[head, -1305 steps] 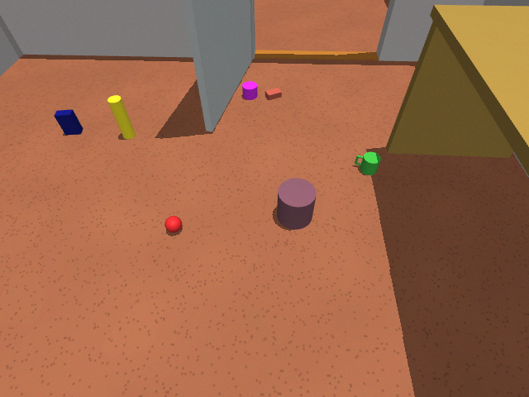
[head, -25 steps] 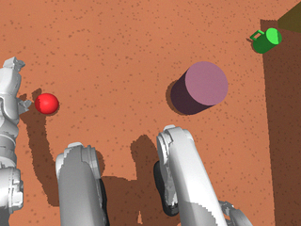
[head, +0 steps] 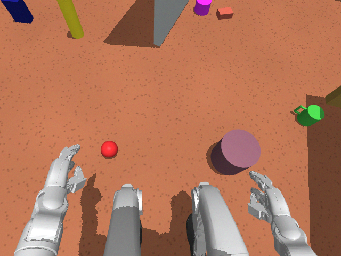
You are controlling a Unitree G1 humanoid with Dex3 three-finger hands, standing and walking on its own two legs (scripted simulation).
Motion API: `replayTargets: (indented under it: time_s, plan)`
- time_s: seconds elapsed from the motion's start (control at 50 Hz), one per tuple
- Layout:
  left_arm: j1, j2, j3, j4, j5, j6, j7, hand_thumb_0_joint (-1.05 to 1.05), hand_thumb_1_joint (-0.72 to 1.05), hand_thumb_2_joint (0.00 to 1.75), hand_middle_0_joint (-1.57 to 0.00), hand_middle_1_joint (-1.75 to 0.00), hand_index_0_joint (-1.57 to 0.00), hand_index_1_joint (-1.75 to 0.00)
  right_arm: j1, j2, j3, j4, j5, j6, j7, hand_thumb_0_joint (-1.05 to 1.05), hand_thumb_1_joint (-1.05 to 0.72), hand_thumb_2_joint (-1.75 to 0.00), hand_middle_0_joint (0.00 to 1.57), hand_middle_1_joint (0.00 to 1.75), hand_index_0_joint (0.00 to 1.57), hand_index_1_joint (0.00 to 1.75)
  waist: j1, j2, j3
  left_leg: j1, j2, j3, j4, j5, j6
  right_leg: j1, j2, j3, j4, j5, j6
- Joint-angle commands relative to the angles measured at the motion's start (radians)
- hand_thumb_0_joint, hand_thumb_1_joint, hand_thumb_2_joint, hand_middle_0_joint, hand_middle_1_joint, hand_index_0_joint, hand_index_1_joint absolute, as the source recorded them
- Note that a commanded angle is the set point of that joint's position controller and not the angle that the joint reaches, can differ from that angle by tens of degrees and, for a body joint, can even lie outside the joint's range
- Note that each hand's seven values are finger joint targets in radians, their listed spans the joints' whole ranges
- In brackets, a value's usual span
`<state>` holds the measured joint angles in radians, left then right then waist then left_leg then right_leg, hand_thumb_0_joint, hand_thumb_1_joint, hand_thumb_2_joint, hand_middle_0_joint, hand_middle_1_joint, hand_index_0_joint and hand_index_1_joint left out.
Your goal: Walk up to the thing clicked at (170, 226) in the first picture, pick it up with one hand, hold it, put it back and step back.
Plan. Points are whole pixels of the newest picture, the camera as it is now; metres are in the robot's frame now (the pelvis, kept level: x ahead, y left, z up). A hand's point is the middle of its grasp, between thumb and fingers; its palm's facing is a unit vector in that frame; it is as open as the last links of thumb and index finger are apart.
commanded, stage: home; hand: left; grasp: from above
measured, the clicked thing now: (109, 149) +0.50 +0.24 -0.51
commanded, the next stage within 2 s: none
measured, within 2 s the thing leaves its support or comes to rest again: neither
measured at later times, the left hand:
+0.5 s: hand (54, 192) +0.24 +0.19 +0.10, palm faces +0.09 -0.98 -0.20, open 7.4 cm
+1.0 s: hand (49, 207) +0.22 +0.19 +0.12, palm faces +0.10 -0.98 -0.19, open 7.4 cm
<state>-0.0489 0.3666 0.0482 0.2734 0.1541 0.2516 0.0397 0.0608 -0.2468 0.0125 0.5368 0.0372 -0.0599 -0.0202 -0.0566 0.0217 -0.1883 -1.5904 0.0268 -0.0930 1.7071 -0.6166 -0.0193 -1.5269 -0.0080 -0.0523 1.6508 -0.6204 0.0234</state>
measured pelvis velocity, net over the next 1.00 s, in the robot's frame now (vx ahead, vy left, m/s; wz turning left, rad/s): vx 0.07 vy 0.00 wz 0.06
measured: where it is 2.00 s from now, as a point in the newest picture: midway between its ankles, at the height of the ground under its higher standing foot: (165, 252)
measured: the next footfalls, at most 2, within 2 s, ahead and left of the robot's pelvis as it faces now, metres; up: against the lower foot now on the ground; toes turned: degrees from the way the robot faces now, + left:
none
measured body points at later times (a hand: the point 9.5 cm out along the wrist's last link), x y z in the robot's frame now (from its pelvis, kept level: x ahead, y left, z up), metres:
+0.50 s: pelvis +0.07 +0.00 +0.15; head +0.11 +0.02 +0.60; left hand +0.23 +0.24 +0.12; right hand +0.23 -0.24 +0.08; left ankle +0.07 +0.12 -0.52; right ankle +0.07 -0.14 -0.52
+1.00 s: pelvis +0.07 +0.00 +0.16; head +0.09 +0.01 +0.61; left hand +0.21 +0.24 +0.13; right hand +0.25 -0.23 +0.10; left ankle +0.07 +0.12 -0.52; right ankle +0.07 -0.14 -0.52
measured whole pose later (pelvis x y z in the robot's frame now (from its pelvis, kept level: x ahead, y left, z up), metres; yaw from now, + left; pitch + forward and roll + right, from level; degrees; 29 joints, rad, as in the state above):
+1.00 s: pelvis +0.07 +0.00 +0.16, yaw +3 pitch +10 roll -3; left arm 0.50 0.22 0.03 -0.13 -0.05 0.45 0.02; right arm 0.28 -0.22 0.04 0.53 0.00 -0.22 -0.18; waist -0.04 0.04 -0.16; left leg -0.70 0.03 -0.07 1.01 -0.49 -0.02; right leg -0.63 -0.01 -0.06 0.94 -0.49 0.02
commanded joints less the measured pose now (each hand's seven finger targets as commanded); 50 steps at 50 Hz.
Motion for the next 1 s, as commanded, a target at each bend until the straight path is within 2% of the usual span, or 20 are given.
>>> replayTargets:
  time_s: [0.0, 0.02, 0.06, 0.12, 0.18, 0.26, 0.32, 0.36, 0.42, 0.48, 0.52, 0.6, 0.68, 0.76, 0.88, 0.9, 0.92, 0.94, 0.96, 0.98]
  plan:
    - [-0.035, 0.116, 0.070, -0.274, -0.088, 0.017, 0.038, 0.00, 0.90, 0.90, -0.20, -0.30, -0.20, -0.30, 0.065, -0.139, -0.054, -0.112, 0.006, -0.060, -0.046, 0.00, -0.90, -0.90, 0.20, 0.30, 0.20, 0.30, -0.030, 0.097, -0.427, 0.510, -0.009, 0.012, -0.375, 0.047, 0.038, 0.359, 0.022, 0.017, -0.356, 0.104, -0.043]
    - [-0.019, 0.097, 0.066, -0.286, -0.103, 0.031, 0.041, 0.00, 0.90, 0.90, -0.20, -0.30, -0.20, -0.30, 0.072, -0.129, -0.050, -0.109, 0.006, -0.065, -0.052, 0.00, -0.90, -0.90, 0.20, 0.30, 0.20, 0.30, -0.038, 0.091, -0.397, 0.520, -0.009, 0.014, -0.398, 0.064, 0.038, 0.391, 0.020, 0.019, -0.386, 0.118, -0.041]
    - [0.041, 0.082, 0.089, -0.295, -0.136, 0.059, 0.051, 0.00, 0.90, 0.90, -0.20, -0.30, -0.20, -0.30, 0.089, -0.120, -0.037, -0.107, 0.009, -0.076, -0.069, 0.00, -0.90, -0.90, 0.20, 0.30, 0.20, 0.30, -0.025, 0.075, -0.366, 0.570, -0.008, 0.011, -0.450, 0.097, 0.037, 0.456, 0.021, 0.019, -0.437, 0.144, -0.041]
    - [0.110, 0.049, 0.091, -0.343, -0.174, 0.084, 0.051, 0.00, 0.90, 0.90, -0.20, -0.30, -0.20, -0.30, 0.103, -0.109, -0.024, -0.116, 0.009, -0.096, -0.097, 0.00, -0.90, -0.90, 0.20, 0.30, 0.20, 0.30, -0.017, 0.095, -0.344, 0.668, -0.003, -0.004, -0.528, 0.153, 0.030, 0.524, 0.022, 0.011, -0.490, 0.192, -0.041]
    - [0.201, 0.013, 0.081, -0.383, -0.198, 0.105, 0.050, 0.00, 0.90, 0.90, -0.20, -0.30, -0.20, -0.30, 0.128, -0.094, -0.015, -0.124, 0.007, -0.117, -0.126, 0.00, -0.90, -0.90, 0.20, 0.30, 0.20, 0.30, -0.024, 0.073, -0.314, 0.729, -0.011, 0.026, -0.573, 0.255, 0.034, 0.636, 0.026, 0.008, -0.569, 0.274, -0.039]
    - [0.316, -0.009, 0.085, -0.436, -0.220, 0.129, 0.044, 0.00, 0.90, 0.90, -0.20, -0.30, -0.20, -0.30, 0.163, -0.093, -0.013, -0.135, 0.000, -0.138, -0.149, 0.00, -0.90, -0.90, 0.20, 0.30, 0.20, 0.30, -0.008, 0.084, -0.270, 0.844, -0.010, 0.025, -0.666, 0.358, 0.025, 0.738, 0.028, -0.005, -0.646, 0.355, -0.035]
    - [0.403, -0.031, 0.065, -0.490, -0.219, 0.140, 0.039, 0.00, 0.90, 0.90, -0.20, -0.30, -0.20, -0.30, 0.182, -0.081, -0.014, -0.151, -0.006, -0.149, -0.160, 0.00, -0.90, -0.90, 0.20, 0.30, 0.20, 0.30, -0.010, 0.086, -0.226, 0.901, -0.014, 0.039, -0.723, 0.408, 0.023, 0.814, 0.032, -0.013, -0.713, 0.398, -0.034]
    - [0.469, -0.041, 0.063, -0.523, -0.219, 0.149, 0.037, 0.00, 0.90, 0.90, -0.20, -0.30, -0.20, -0.30, 0.191, -0.077, -0.015, -0.160, -0.010, -0.156, -0.166, 0.00, -0.90, -0.90, 0.20, 0.30, 0.20, 0.30, 0.007, 0.092, -0.194, 0.937, -0.016, 0.044, -0.760, 0.415, 0.022, 0.851, 0.034, -0.017, -0.748, 0.404, -0.034]
    - [0.519, -0.052, 0.052, -0.571, -0.219, 0.160, 0.030, 0.00, 0.90, 0.90, -0.20, -0.30, -0.20, -0.30, 0.193, -0.076, -0.017, -0.171, -0.013, -0.168, -0.171, 0.00, -0.90, -0.90, 0.20, 0.30, 0.20, 0.30, 0.002, 0.069, -0.166, 0.972, -0.017, 0.046, -0.789, 0.438, 0.024, 0.892, 0.038, -0.023, -0.786, 0.423, -0.031]
    - [0.548, -0.055, 0.042, -0.591, -0.218, 0.170, 0.018, 0.00, 0.90, 0.90, -0.20, -0.30, -0.20, -0.30, 0.190, -0.081, -0.019, -0.181, -0.016, -0.180, -0.174, 0.00, -0.90, -0.90, 0.20, 0.30, 0.20, 0.30, 0.002, 0.033, -0.093, 0.975, -0.018, 0.045, -0.821, 0.419, 0.029, 0.905, 0.038, -0.030, -0.823, 0.408, -0.027]
    - [0.557, -0.054, 0.040, -0.603, -0.215, 0.172, 0.009, 0.00, 0.90, 0.90, -0.20, -0.30, -0.20, -0.30, 0.186, -0.086, -0.025, -0.180, -0.019, -0.187, -0.174, 0.00, -0.90, -0.90, 0.20, 0.30, 0.20, 0.30, 0.002, 0.037, -0.084, 0.995, -0.016, 0.043, -0.840, 0.425, 0.028, 0.909, 0.039, -0.035, -0.831, 0.406, -0.027]
    - [0.546, -0.054, 0.040, -0.588, -0.210, 0.171, -0.006, 0.00, 0.90, 0.90, -0.20, -0.30, -0.20, -0.30, 0.170, -0.092, -0.028, -0.182, -0.026, -0.201, -0.173, 0.00, -0.90, -0.90, 0.20, 0.30, 0.20, 0.30, 0.001, 0.001, -0.020, 0.977, -0.021, 0.052, -0.855, 0.355, 0.032, 0.904, 0.035, -0.036, -0.859, 0.347, -0.020]
    - [0.523, -0.046, 0.048, -0.604, -0.206, 0.160, -0.017, 0.00, 0.90, 0.90, -0.20, -0.30, -0.20, -0.30, 0.171, -0.098, -0.033, -0.177, -0.031, -0.216, -0.171, 0.00, -0.90, -0.90, 0.20, 0.30, 0.20, 0.30, 0.005, 0.022, -0.039, 0.995, -0.026, 0.062, -0.851, 0.350, 0.030, 0.911, 0.030, -0.027, -0.856, 0.346, -0.018]
    - [0.532, -0.047, 0.044, -0.608, -0.202, 0.151, -0.018, 0.00, 0.90, 0.90, -0.20, -0.30, -0.20, -0.30, 0.172, -0.098, -0.035, -0.170, -0.035, -0.222, -0.168, 0.00, -0.90, -0.90, 0.20, 0.30, 0.20, 0.30, 0.003, 0.038, -0.079, 1.023, -0.027, 0.058, -0.841, 0.408, 0.027, 0.933, 0.029, -0.024, -0.842, 0.398, -0.020]
    - [0.526, -0.036, 0.051, -0.612, -0.197, 0.144, -0.011, 0.00, 0.90, 0.90, -0.20, -0.30, -0.20, -0.30, 0.159, -0.098, -0.033, -0.165, -0.036, -0.224, -0.170, 0.00, -0.90, -0.90, 0.20, 0.30, 0.20, 0.30, 0.014, 0.043, -0.071, 1.019, -0.028, 0.063, -0.845, 0.391, 0.028, 0.941, 0.026, -0.019, -0.849, 0.387, -0.019]
    - [0.533, -0.045, 0.036, -0.593, -0.195, 0.147, -0.011, 0.00, 0.89, 0.90, -0.20, -0.30, -0.20, -0.30, 0.153, -0.097, -0.031, -0.159, -0.036, -0.223, -0.170, 0.00, -0.90, -0.90, 0.20, 0.30, 0.20, 0.30, 0.015, 0.026, -0.062, 1.014, -0.027, 0.060, -0.849, 0.383, 0.029, 0.937, 0.028, -0.022, -0.851, 0.378, -0.018]
    - [0.525, -0.040, 0.046, -0.604, -0.197, 0.147, -0.011, 0.00, 0.90, 0.90, -0.20, -0.30, -0.20, -0.30, 0.155, -0.094, -0.030, -0.163, -0.036, -0.224, -0.170, 0.00, -0.90, -0.90, 0.20, 0.30, 0.20, 0.30, 0.015, 0.041, -0.050, 1.010, -0.027, 0.061, -0.849, 0.374, 0.029, 0.934, 0.026, -0.020, -0.855, 0.371, -0.019]
    - [0.529, -0.044, 0.043, -0.609, -0.196, 0.147, -0.009, 0.00, 0.90, 0.90, -0.20, -0.30, -0.20, -0.30, 0.156, -0.094, -0.031, -0.161, -0.036, -0.227, -0.171, 0.00, -0.90, -0.90, 0.20, 0.30, 0.20, 0.30, 0.014, 0.038, -0.080, 1.022, -0.025, 0.056, -0.851, 0.388, 0.027, 0.943, 0.028, -0.023, -0.847, 0.381, -0.020]
    - [0.539, -0.044, 0.042, -0.583, -0.198, 0.150, -0.010, 0.00, 0.90, 0.90, -0.20, -0.30, -0.20, -0.30, 0.153, -0.095, -0.030, -0.158, -0.035, -0.225, -0.170, 0.00, -0.90, -0.90, 0.20, 0.30, 0.20, 0.30, 0.021, 0.016, -0.054, 1.006, -0.026, 0.059, -0.850, 0.379, 0.029, 0.940, 0.028, -0.022, -0.856, 0.373, -0.018]
    - [0.531, -0.043, 0.043, -0.587, -0.199, 0.151, -0.011, 0.00, 0.90, 0.90, -0.20, -0.30, -0.20, -0.30, 0.153, -0.097, -0.030, -0.162, -0.035, -0.224, -0.170, 0.00, -0.90, -0.90, 0.20, 0.30, 0.20, 0.30, 0.012, 0.024, -0.053, 1.005, -0.028, 0.062, -0.848, 0.369, 0.031, 0.936, 0.026, -0.018, -0.860, 0.368, -0.017]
